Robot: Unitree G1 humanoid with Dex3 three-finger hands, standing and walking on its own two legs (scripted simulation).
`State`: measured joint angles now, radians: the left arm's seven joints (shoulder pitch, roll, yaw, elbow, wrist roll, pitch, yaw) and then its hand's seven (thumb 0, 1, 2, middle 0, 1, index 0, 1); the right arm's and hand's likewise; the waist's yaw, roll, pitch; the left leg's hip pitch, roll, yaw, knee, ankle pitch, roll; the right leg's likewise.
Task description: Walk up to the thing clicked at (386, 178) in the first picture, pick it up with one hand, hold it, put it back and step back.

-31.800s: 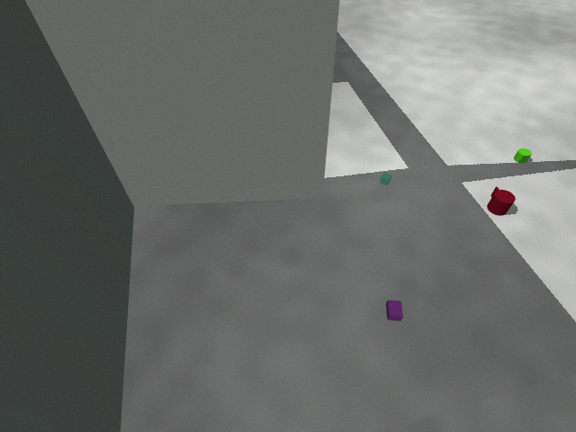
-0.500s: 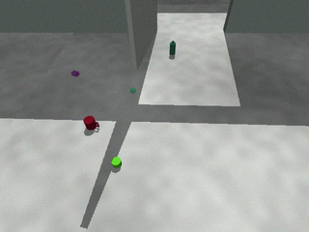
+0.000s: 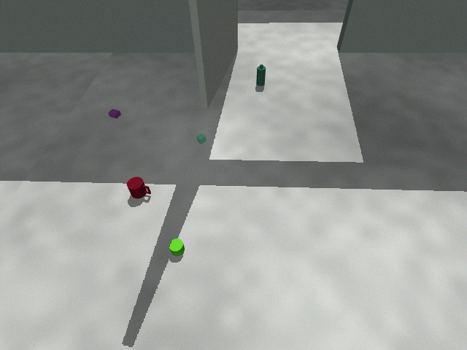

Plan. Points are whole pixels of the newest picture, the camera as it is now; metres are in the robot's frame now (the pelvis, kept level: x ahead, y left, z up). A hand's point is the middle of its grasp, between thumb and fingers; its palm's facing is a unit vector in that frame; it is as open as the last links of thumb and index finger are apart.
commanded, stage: stand
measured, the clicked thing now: (201, 139) +1.46 +0.22 -0.76
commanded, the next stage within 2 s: walk up in 0.74 s
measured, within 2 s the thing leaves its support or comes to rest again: neither
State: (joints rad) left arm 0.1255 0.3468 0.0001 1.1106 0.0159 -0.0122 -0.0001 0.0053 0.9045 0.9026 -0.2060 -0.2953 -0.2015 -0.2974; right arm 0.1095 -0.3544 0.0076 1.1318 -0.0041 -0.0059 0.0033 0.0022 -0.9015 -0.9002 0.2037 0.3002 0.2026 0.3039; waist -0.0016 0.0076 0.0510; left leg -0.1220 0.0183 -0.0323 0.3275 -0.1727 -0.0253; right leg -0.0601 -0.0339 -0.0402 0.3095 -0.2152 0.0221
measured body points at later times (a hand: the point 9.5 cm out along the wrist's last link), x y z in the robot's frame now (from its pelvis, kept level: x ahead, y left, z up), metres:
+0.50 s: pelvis +0.00 +0.00 +0.00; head +0.01 +0.00 +0.45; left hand +0.06 +0.30 -0.13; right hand +0.07 -0.30 -0.14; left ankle +0.00 +0.14 -0.75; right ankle -0.03 -0.13 -0.75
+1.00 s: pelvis +0.05 +0.03 -0.02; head +0.05 +0.04 +0.43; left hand +0.06 +0.37 -0.14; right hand +0.14 -0.30 -0.12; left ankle +0.11 +0.16 -0.74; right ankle -0.03 -0.13 -0.75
